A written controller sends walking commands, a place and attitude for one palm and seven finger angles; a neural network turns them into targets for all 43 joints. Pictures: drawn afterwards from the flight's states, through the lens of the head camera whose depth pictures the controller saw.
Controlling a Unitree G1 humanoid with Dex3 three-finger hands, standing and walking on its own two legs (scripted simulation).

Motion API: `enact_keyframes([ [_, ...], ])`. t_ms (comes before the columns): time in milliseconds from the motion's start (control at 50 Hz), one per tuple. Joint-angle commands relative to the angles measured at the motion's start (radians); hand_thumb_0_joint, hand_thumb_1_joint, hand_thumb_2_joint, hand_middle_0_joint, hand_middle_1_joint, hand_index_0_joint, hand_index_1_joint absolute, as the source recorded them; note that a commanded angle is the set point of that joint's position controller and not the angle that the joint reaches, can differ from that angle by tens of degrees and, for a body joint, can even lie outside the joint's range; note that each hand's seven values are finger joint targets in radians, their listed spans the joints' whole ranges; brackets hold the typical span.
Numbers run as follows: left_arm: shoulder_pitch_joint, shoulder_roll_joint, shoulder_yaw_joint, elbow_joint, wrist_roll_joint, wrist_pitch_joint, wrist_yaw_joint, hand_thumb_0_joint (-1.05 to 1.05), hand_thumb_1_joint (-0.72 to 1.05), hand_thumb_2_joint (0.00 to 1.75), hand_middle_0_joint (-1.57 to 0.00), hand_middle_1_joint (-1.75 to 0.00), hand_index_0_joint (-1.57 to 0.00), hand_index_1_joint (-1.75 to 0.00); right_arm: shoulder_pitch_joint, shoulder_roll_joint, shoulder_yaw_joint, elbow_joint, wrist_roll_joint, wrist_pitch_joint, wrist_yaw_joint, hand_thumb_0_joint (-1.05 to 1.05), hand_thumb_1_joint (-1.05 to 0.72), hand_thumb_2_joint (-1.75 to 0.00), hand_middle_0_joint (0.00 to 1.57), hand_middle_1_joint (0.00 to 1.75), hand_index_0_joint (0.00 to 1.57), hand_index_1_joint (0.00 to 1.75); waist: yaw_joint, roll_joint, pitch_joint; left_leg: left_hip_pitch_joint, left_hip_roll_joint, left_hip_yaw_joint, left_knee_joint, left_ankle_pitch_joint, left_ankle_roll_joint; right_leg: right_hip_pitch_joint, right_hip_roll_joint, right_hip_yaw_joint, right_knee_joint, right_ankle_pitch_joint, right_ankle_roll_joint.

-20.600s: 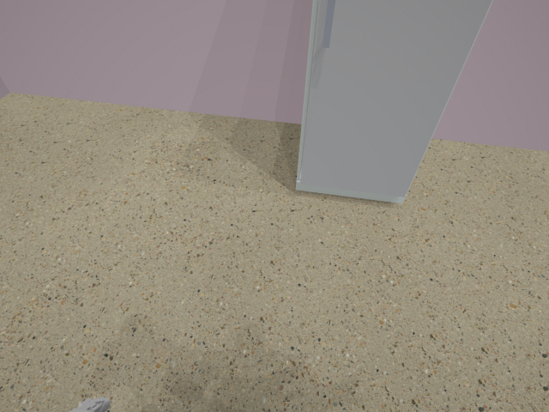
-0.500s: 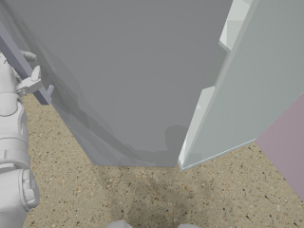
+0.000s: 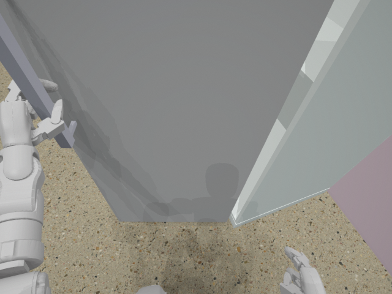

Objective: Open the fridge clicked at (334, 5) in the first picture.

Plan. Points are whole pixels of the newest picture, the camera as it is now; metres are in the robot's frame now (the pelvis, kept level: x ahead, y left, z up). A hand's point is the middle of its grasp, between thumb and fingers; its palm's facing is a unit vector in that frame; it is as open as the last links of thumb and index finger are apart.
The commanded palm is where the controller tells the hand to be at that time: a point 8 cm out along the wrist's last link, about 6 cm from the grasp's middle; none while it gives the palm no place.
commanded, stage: loosen the grip on the handle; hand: left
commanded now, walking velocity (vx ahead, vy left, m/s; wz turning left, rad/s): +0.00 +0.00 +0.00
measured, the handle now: (40, 84) +0.42 +0.32 +0.17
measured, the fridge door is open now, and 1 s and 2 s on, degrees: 69 70 70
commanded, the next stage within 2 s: slip the hand off the handle in 0.66 s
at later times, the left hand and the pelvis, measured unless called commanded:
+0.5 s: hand (52, 126) +0.37 +0.30 +0.12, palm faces +0.39 -0.87 -0.28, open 12.9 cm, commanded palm +0.33 +0.34 +0.13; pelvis -0.05 -0.01 -0.02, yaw -2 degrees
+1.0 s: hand (20, 125) +0.37 +0.36 +0.12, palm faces +0.46 -0.85 -0.27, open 14.5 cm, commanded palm +0.33 +0.39 +0.13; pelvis +0.01 +0.01 -0.02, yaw -3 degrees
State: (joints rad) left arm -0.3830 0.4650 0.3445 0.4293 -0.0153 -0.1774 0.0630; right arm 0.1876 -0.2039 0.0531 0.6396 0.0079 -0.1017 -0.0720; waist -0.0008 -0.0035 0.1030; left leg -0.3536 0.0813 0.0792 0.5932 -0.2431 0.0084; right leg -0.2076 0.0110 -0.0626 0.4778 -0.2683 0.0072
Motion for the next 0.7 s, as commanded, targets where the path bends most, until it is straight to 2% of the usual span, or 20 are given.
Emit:
enact_keyframes([
  [0,-0.407,0.329,0.099,-0.066,-0.012,-0.034,0.036,0.0,0.9,0.9,-0.45,-1.4,-0.45,-1.4,0.033,-0.193,-0.081,-0.072,0.025,-0.016,-0.04,0.0,-0.9,-0.9,0.2,0.3,0.2,0.3,-0.023,-0.052,-0.415,0.152,0.038,-0.061,-0.001,0.285,-0.016,0.127,-0.156,0.141,-0.018,0.522,-0.035],
  [40,-0.441,0.356,0.11,0.028,-0.007,-0.034,0.037,0.0,0.9,0.9,-0.45,-1.4,-0.45,-1.4,0.026,-0.192,-0.077,-0.052,0.023,-0.008,-0.052,0.0,-0.9,-0.9,0.2,0.3,0.2,0.3,-0.021,-0.061,-0.388,0.146,0.023,-0.066,-0.015,0.199,-0.012,0.084,-0.173,0.149,-0.036,0.458,-0.034],
  [60,-0.976,0.837,0.472,-0.033,0.131,-0.056,0.011,0.0,0.9,0.9,-0.45,-1.4,-0.45,-1.4,0.05,-0.202,-0.153,-0.095,0.0,-0.03,-0.003,0.0,-0.9,-0.9,0.2,0.3,0.2,0.3,0.04,-0.1,-0.296,0.084,-0.037,0.033,-0.038,0.187,0.003,0.042,-0.126,0.15,-0.12,0.494,0.011],
  [80,-0.975,0.746,0.451,0.072,0.164,0.0,-0.038,0.0,0.78,0.84,-0.45,-1.4,-0.45,-1.4,0.058,-0.241,-0.194,0.014,-0.098,-0.083,0.006,0.0,-0.9,-0.9,0.2,0.3,0.2,0.3,0.029,0.207,-0.529,0.021,-0.079,-0.006,-0.195,0.419,0.013,0.181,-0.044,0.018,0.112,0.713,-0.083],
  [100,-0.651,0.326,0.148,0.281,0.111,0.044,-0.086,0.0,0.66,0.78,-0.45,-1.4,-0.45,-1.4,0.113,-0.206,-0.151,-0.018,-0.025,-0.088,0.018,0.0,-0.9,-0.9,0.2,0.3,0.2,0.3,-0.033,0.108,-0.51,0.205,-0.071,-0.012,-0.044,0.565,-0.004,-0.086,-0.025,-0.021,0.09,0.484,-0.044],
  [120,-0.456,0.259,0.202,0.269,0.068,0.011,-0.123,0.0,0.54,0.73,-0.45,-1.4,-0.45,-1.4,0.157,-0.205,-0.147,-0.006,-0.028,-0.079,0.028,0.0,-0.9,-0.9,0.2,0.3,0.2,0.3,-0.001,-0.002,-0.511,0.255,-0.056,-0.05,-0.031,0.558,0.009,-0.138,0.004,-0.026,0.054,0.418,-0.022],
  [140,-0.437,0.322,0.236,0.156,0.029,-0.042,-0.123,0.0,0.42,0.67,-0.45,-1.4,-0.45,-1.4,0.118,-0.231,-0.143,-0.03,-0.033,-0.067,0.028,0.0,-0.9,-0.9,0.2,0.3,0.2,0.3,0.016,-0.034,-0.496,0.252,-0.053,-0.052,-0.036,0.463,0.013,-0.132,0.008,-0.014,0.05,0.362,-0.02],
  [200,-0.495,0.304,0.139,0.171,0.086,-0.114,-0.099,0.0,0.05,0.49,-0.45,-1.4,-0.45,-1.4,0.103,-0.221,-0.122,-0.063,-0.032,-0.028,0.035,0.0,-0.9,-0.9,0.2,0.3,0.2,0.3,-0.025,-0.008,-0.376,0.115,-0.063,-0.048,-0.028,0.188,0.028,-0.232,0.005,-0.003,0.064,0.152,-0.021],
  [240,-0.522,0.324,0.124,0.172,0.094,-0.125,-0.083,0.0,-0.19,0.37,-0.45,-1.4,-0.45,-1.4,0.097,-0.224,-0.119,-0.084,-0.019,-0.009,0.03,0.0,-0.9,-0.9,0.2,0.3,0.2,0.3,-0.021,0.054,-0.395,0.086,-0.069,-0.054,-0.033,0.03,0.029,-0.267,-0.001,0.014,0.059,0.003,-0.023],
  [300,-0.562,0.383,0.129,0.185,0.089,-0.134,-0.068,0.0,-0.55,0.2,-0.42,-1.37,-0.42,-1.37,0.097,-0.231,-0.111,-0.098,-0.003,0.006,0.012,0.0,-0.9,-0.9,0.2,0.3,0.2,0.3,-0.03,0.064,-0.372,0.016,-0.074,-0.052,-0.04,-0.14,0.034,-0.284,-0.009,0.045,0.031,-0.145,-0.022],
  [340,-0.607,0.379,0.097,0.219,0.079,-0.14,-0.066,0.0,-0.55,0.2,-0.4,-1.33,-0.4,-1.33,0.093,-0.233,-0.103,-0.09,0.006,0.004,-0.004,0.0,-0.9,-0.9,0.2,0.3,0.2,0.3,-0.045,0.031,-0.332,-0.026,-0.079,-0.053,-0.038,-0.219,0.034,-0.311,-0.013,0.065,0.011,-0.248,-0.019],
  [400,-0.664,0.406,0.095,0.189,0.062,-0.164,-0.058,0.0,-0.55,0.2,-0.36,-1.28,-0.36,-1.28,0.112,-0.237,-0.102,-0.076,0.005,-0.006,-0.02,0.0,-0.9,-0.9,0.2,0.3,0.2,0.3,-0.044,0.061,-0.373,-0.04,-0.085,-0.068,-0.024,-0.249,0.034,-0.31,-0.009,0.084,0.016,-0.28,-0.024],
  [440,-0.674,0.373,0.069,0.164,0.051,-0.183,-0.049,0.0,-0.55,0.2,-0.33,-1.25,-0.33,-1.25,0.112,-0.229,-0.098,-0.067,0.004,-0.017,-0.026,0.0,-0.9,-0.9,0.2,0.3,0.2,0.3,-0.047,0.1,-0.376,-0.033,-0.086,-0.082,-0.021,-0.273,0.031,-0.325,-0.001,0.077,0.035,-0.274,-0.029],
  [460,-0.554,0.565,0.254,0.153,0.054,-0.19,-0.04,0.0,-0.55,0.2,-0.32,-1.23,-0.32,-1.23,0.123,-0.246,-0.109,-0.066,-0.003,-0.015,-0.029,0.0,-0.9,-0.9,0.2,0.3,0.2,0.3,0.018,0.104,-0.436,-0.049,-0.083,-0.091,-0.027,-0.255,0.031,-0.263,0.001,0.086,0.046,-0.269,-0.036],
  [480,-0.516,0.574,0.249,0.14,0.049,-0.188,-0.038,0.0,-0.55,0.2,-0.3,-1.22,-0.3,-1.22,0.111,-0.245,-0.094,-0.075,-0.005,-0.008,-0.036,0.0,-0.9,-0.9,0.2,0.3,0.2,0.3,0.016,0.126,-0.432,-0.07,-0.09,-0.085,-0.022,-0.229,0.036,-0.237,0.0,0.091,0.047,-0.254,-0.034],
  [500,-0.538,0.489,0.186,0.131,0.034,-0.185,-0.046,0.0,-0.55,0.2,-0.29,-1.2,-0.29,-1.2,0.097,-0.224,-0.085,-0.084,-0.001,-0.014,-0.037,0.0,-0.9,-0.9,0.2,0.3,0.2,0.3,-0.003,0.117,-0.389,-0.088,-0.089,-0.088,-0.021,-0.248,0.036,-0.25,-0.002,0.093,0.041,-0.267,-0.029],
  [540,-0.497,0.49,0.201,0.171,0.016,-0.171,-0.053,0.0,-0.55,0.2,-0.26,-1.17,-0.26,-1.17,0.094,-0.23,-0.084,-0.079,0.002,-0.023,-0.045,0.0,-0.9,-0.9,0.2,0.3,0.2,0.3,-0.004,0.081,-0.33,-0.121,-0.088,-0.092,-0.014,-0.276,0.037,-0.271,-0.001,0.102,0.029,-0.313,-0.027],
  [580,-0.49,0.497,0.197,0.121,0.017,-0.16,-0.062,0.0,-0.55,0.2,-0.25,-1.15,-0.25,-1.15,0.102,-0.231,-0.083,-0.086,-0.001,-0.03,-0.052,0.0,-0.9,-0.9,0.2,0.3,0.2,0.3,-0.004,0.114,-0.365,-0.102,-0.088,-0.1,-0.012,-0.259,0.041,-0.267,0.001,0.095,0.044,-0.274,-0.029],
  [660,-0.466,0.397,0.136,0.045,0.008,-0.14,-0.063,0.0,-0.55,0.2,-0.25,-1.15,-0.25,-1.15,0.111,-0.224,-0.081,-0.083,-0.003,-0.056,-0.058,0.0,-0.9,-0.9,0.2,0.3,0.2,0.3,-0.022,0.129,-0.365,-0.037,-0.079,-0.136,-0.028,-0.271,0.039,-0.318,0.018,0.057,0.076,-0.199,-0.031],
  [680,-0.437,0.405,0.156,0.035,0.0,-0.135,-0.06,0.0,-0.55,0.2,-0.25,-1.15,-0.25,-1.15,0.118,-0.225,-0.082,-0.082,-0.005,-0.06,-0.062,0.0,-0.9,-0.9,0.2,0.3,0.2,0.3,-0.016,0.116,-0.367,-0.033,-0.077,-0.138,-0.022,-0.24,0.042,-0.306,0.019,0.055,0.078,-0.173,-0.034],
])
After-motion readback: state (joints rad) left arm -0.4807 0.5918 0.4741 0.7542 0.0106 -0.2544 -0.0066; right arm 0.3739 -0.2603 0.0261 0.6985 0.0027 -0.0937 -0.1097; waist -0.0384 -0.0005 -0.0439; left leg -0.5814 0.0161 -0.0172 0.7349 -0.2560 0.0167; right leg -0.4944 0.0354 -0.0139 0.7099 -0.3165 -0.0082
